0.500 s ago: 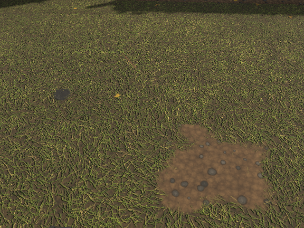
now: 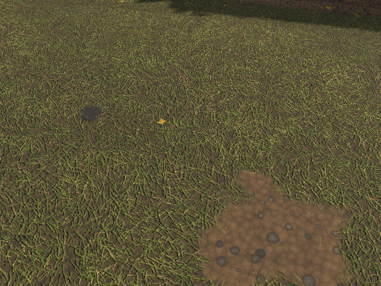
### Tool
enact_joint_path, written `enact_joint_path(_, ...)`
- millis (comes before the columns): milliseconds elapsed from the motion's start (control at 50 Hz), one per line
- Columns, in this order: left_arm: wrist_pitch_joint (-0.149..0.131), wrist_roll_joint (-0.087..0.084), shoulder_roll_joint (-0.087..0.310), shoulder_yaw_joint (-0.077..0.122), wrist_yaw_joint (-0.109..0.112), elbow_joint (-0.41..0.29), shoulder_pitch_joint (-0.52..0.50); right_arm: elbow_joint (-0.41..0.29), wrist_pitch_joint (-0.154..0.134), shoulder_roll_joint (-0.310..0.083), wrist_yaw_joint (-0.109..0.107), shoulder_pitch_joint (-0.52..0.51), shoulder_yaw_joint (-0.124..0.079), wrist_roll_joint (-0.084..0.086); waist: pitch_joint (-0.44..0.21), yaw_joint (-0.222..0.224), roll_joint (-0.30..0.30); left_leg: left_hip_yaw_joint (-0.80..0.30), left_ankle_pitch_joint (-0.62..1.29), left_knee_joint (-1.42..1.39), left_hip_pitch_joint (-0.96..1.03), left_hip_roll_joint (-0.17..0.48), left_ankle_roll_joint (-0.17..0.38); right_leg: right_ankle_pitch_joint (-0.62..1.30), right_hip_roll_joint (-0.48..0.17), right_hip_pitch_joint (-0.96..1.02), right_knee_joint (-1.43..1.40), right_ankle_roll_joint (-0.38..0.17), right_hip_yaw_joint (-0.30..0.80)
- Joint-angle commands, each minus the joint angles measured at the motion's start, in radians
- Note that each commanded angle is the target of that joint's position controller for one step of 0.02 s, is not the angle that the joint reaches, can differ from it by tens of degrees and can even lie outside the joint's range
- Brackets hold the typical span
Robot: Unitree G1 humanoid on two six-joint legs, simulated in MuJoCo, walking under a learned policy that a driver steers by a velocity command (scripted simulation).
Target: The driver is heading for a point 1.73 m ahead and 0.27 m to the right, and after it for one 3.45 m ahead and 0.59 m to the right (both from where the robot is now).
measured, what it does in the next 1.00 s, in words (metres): steps on the spot, turning right: left foot, then right foot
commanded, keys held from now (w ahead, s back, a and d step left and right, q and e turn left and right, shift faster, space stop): e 0.60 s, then no key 0.06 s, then q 0.34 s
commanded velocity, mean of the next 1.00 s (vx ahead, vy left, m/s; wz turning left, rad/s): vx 0.01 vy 0.00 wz -0.31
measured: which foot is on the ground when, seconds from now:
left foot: down 0.00-0.14, up 0.16-0.46, down 0.48-1.00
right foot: down 0.00-0.48, up 0.50-0.80, down 0.82-1.00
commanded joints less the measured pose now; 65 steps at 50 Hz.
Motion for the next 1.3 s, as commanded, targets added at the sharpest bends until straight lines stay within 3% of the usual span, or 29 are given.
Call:
enact_joint_path(20,-0.021,0.007,0.123,0.036,0.007,-0.108,-0.07,-0.096,-0.023,-0.169,-0.051,-0.012,-0.052,0.004,-0.063,-0.024,0.077,-0.167,0.112,-0.188,0.124,0.179,0.194,0.153,-0.042,-0.044,-0.024,-0.112,0.046)
enact_joint_path(80,-0.022,0.018,0.12,0.042,-0.006,-0.103,-0.036,-0.107,-0.016,-0.167,-0.068,-0.025,-0.051,0.001,-0.027,-0.011,0.107,-0.137,0.145,-0.212,0.121,0.238,0.185,0.122,-0.014,0.002,-0.008,-0.093,-0.003)
enact_joint_path(120,-0.033,0.012,0.156,0.055,-0.01,-0.108,-0.023,-0.12,-0.009,-0.164,-0.066,-0.042,-0.049,-0.013,-0.042,-0.003,0.047,-0.025,0.058,-0.126,0.051,0.17,0.099,0.27,-0.039,0.136,-0.075,-0.144,0.066)
enact_joint_path(160,-0.037,-0.005,0.247,0.082,-0.001,-0.104,0.12,-0.16,0.004,-0.129,-0.047,-0.075,-0.036,-0.043,-0.192,0.072,-0.136,0.034,-0.224,0.209,-0.17,-0.039,-0.048,0.351,-0.247,0.477,-0.226,-0.35,0.514)
enact_joint_path(180,-0.046,0.013,0.235,0.084,0.004,-0.082,0.216,-0.159,0.007,-0.129,-0.031,-0.133,-0.029,-0.041,-0.148,0.129,-0.123,-0.103,-0.38,0.402,-0.371,-0.04,-0.051,0.368,-0.308,0.568,-0.257,-0.346,0.58)
enact_joint_path(240,-0.04,0.009,0.141,0.055,0.011,-0.08,0.172,-0.125,-0.005,-0.15,-0.036,-0.109,-0.03,-0.066,-0.095,0.068,-0.034,-0.185,-0.319,0.535,-0.415,0.016,-0.039,0.401,-0.287,0.446,-0.255,-0.283,0.48)
enact_joint_path(280,-0.025,0.01,0.137,0.042,0.013,-0.13,0.043,-0.095,0.003,-0.14,-0.046,-0.05,-0.023,-0.084,-0.073,-0.019,-0.018,-0.142,-0.223,0.387,-0.236,0.016,-0.043,0.316,-0.199,0.234,-0.318,-0.233,0.389)
enact_joint_path(380,-0.018,0.024,0.212,0.067,-0.028,-0.189,0.011,-0.052,0.022,-0.137,-0.016,0.02,-0.004,-0.03,-0.065,-0.006,-0.047,-0.098,-0.01,0.106,-0.027,-0.051,-0.073,0.031,-0.162,0.096,-0.32,-0.218,0.437)
enact_joint_path(460,0.004,0.022,0.157,0.043,-0.039,-0.167,0.039,-0.076,-0.002,-0.166,-0.027,0.024,-0.007,-0.003,-0.075,-0.013,-0.052,-0.097,0.173,-0.145,0.097,-0.045,0.004,-0.046,-0.152,0.047,-0.238,-0.196,0.527)
enact_joint_path(480,0.007,0.025,0.118,0.025,-0.039,-0.156,0.065,-0.088,-0.01,-0.184,-0.034,0.049,-0.008,0.001,-0.096,-0.026,-0.028,-0.154,0.236,-0.203,0.15,0.03,0.088,-0.099,-0.123,0.017,-0.197,-0.148,0.522)
enact_joint_path(500,0.009,0.029,0.049,0.001,-0.034,-0.19,0.069,-0.105,-0.023,-0.258,-0.053,0.094,-0.027,-0.007,-0.138,-0.035,0.131,-0.426,0.281,-0.302,0.276,0.244,0.321,-0.272,0.004,-0.153,-0.058,-0.046,0.392)
enact_joint_path(520,0.005,0.072,0.066,0.007,-0.024,-0.196,0.044,-0.117,-0.045,-0.306,-0.056,0.057,-0.045,-0.033,-0.049,-0.031,0.191,-0.612,0.268,-0.414,0.264,0.421,0.476,-0.377,0.1,-0.309,0.177,0.074,0.187)
enact_joint_path(540,0.013,0.086,0.126,0.022,-0.014,-0.154,0.053,-0.132,-0.052,-0.255,-0.063,0.01,-0.037,-0.037,-0.05,-0.018,0.081,-0.521,0.194,-0.432,0.206,0.383,0.403,-0.336,0.012,-0.262,0.354,0.09,0.17)
enact_joint_path(580,0.023,0.078,0.158,0.041,0.016,-0.099,0.121,-0.19,-0.056,-0.129,-0.059,-0.137,0.001,-0.011,-0.025,0.044,0.127,-0.316,0.162,-0.445,0.125,0.253,0.272,-0.248,-0.005,-0.214,0.539,0.109,0.094)
enact_joint_path(600,0.025,0.086,0.141,0.039,0.014,-0.101,0.111,-0.205,-0.058,-0.108,-0.065,-0.143,0.009,-0.004,-0.019,0.044,0.137,-0.261,0.226,-0.443,0.097,0.225,0.251,-0.228,-0.007,-0.195,0.61,0.115,0.063)
enact_joint_path(660,0.038,0.049,0.081,0.015,-0.026,-0.106,0.087,-0.212,-0.05,-0.178,-0.073,-0.077,-0.021,-0.02,-0.005,0.002,0.08,-0.136,0.305,-0.432,0.098,0.16,0.238,-0.165,-0.038,-0.167,0.588,0.137,-0.01)
enact_joint_path(700,0.048,0.047,0.07,0.011,-0.039,-0.12,0.025,-0.18,-0.039,-0.194,-0.06,0.027,-0.033,-0.005,-0.001,-0.052,0.085,-0.133,0.268,-0.41,0.183,0.147,0.233,-0.14,-0.076,-0.168,0.381,0.161,-0.028)
enact_joint_path(760,0.057,0.037,0.048,0.007,-0.059,-0.089,0.045,-0.168,-0.031,-0.134,0.003,-0.012,-0.006,0.02,-0.012,-0.019,0.079,-0.163,0.249,-0.292,0.102,0.139,0.171,-0.188,-0.093,0.046,0.042,0.164,-0.034)
enact_joint_path(820,0.041,-0.016,0.133,0.029,-0.056,-0.102,0.081,-0.139,-0.006,-0.159,0.069,-0.023,-0.013,-0.012,-0.086,0.036,0.095,-0.225,0.433,-0.204,-0.067,0.135,0.176,0.181,-0.071,0.335,-0.136,0.077,-0.053)
enact_joint_path(840,0.027,-0.02,0.213,0.041,-0.034,-0.134,0.085,-0.142,-0.008,-0.12,0.068,0.067,-0.006,-0.006,-0.19,0.013,-0.001,-0.184,0.357,-0.143,-0.064,0.085,0.115,0.428,-0.21,0.424,-0.081,-0.08,0.039)
enact_joint_path(860,0.017,-0.012,0.245,0.053,-0.025,-0.155,0.022,-0.151,-0.016,-0.071,0.057,0.101,0.007,-0.009,-0.183,-0.016,-0.129,-0.057,0.195,-0.089,-0.112,-0.031,0.032,0.371,-0.316,0.409,-0.14,-0.226,0.158)
enact_joint_path(900,0.021,-0.001,0.236,0.071,-0.007,-0.133,0.04,-0.181,-0.02,-0.144,0.021,-0.048,-0.018,-0.03,-0.052,0.018,-0.052,0.004,0.126,-0.04,-0.147,-0.054,0.034,0.017,-0.295,0.278,-0.206,-0.189,0.156)
enact_joint_path(980,0.018,-0.003,0.17,0.056,0.045,-0.14,0.057,-0.168,-0.039,-0.117,0.003,0.0,-0.012,-0.024,0.013,0.013,-0.115,-0.018,0.06,0.011,-0.168,-0.03,0.081,-0.068,-0.378,0.281,-0.277,-0.199,0.2)
enact_joint_path(1060,0.032,0.017,0.146,0.048,0.061,-0.169,-0.024,-0.177,-0.056,-0.151,0.029,-0.001,-0.032,-0.012,0.002,-0.003,-0.032,-0.065,0.341,-0.149,0.016,-0.022,0.172,-0.221,-0.251,0.193,-0.215,-0.065,0.002)
enact_joint_path(1100,0.037,0.023,0.134,0.043,0.063,-0.199,-0.04,-0.183,-0.06,-0.265,0.027,0.078,-0.075,0.002,-0.086,-0.041,0.122,-0.414,0.522,-0.242,0.267,0.177,0.354,-0.228,-0.078,0.015,0.036,0.076,-0.124)
enact_joint_path(1120,0.039,0.039,0.141,0.042,0.057,-0.207,-0.092,-0.168,-0.063,-0.278,0.028,0.169,-0.087,-0.017,-0.077,-0.108,0.155,-0.537,0.49,-0.295,0.371,0.252,0.388,-0.427,-0.045,-0.154,0.209,0.109,-0.035)
enact_joint_path(1160,0.035,0.062,0.128,0.036,0.056,-0.172,-0.058,-0.141,-0.071,-0.21,0.025,0.19,-0.071,-0.032,-0.038,-0.081,0.099,-0.492,0.49,-0.308,0.332,0.262,0.334,-0.503,-0.095,-0.226,0.424,0.099,0.063)
enact_joint_path(1200,0.029,0.07,0.15,0.042,0.065,-0.146,-0.011,-0.174,-0.063,-0.162,0.017,0.078,-0.052,-0.018,-0.031,-0.016,0.099,-0.429,0.498,-0.334,0.203,0.221,0.304,-0.447,-0.1,-0.144,0.426,0.093,0.051)
enact_joint_path(1300,0.051,0.027,0.124,0.02,0.036,-0.098,0.061,-0.224,-0.043,-0.228,0.035,-0.009,-0.071,-0.033,-0.036,0.009,0.098,-0.378,0.37,-0.34,0.041,0.132,0.257,-0.225,-0.034,0.105,0.154,0.112,0.004)
Velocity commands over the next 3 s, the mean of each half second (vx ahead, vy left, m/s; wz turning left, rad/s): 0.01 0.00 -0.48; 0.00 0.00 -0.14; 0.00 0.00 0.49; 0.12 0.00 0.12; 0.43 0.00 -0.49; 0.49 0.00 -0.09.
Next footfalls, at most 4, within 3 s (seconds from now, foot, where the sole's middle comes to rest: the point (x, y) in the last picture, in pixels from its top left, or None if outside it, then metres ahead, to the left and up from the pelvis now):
0.48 left None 0.12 0.11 -0.77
0.82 right None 0.02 -0.11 -0.77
1.42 right None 0.08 -0.11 -0.77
1.84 left None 0.09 0.13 -0.77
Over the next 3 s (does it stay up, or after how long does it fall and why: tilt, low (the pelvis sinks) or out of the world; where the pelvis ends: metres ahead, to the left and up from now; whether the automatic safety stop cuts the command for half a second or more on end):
stays up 0.60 -0.08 -0.19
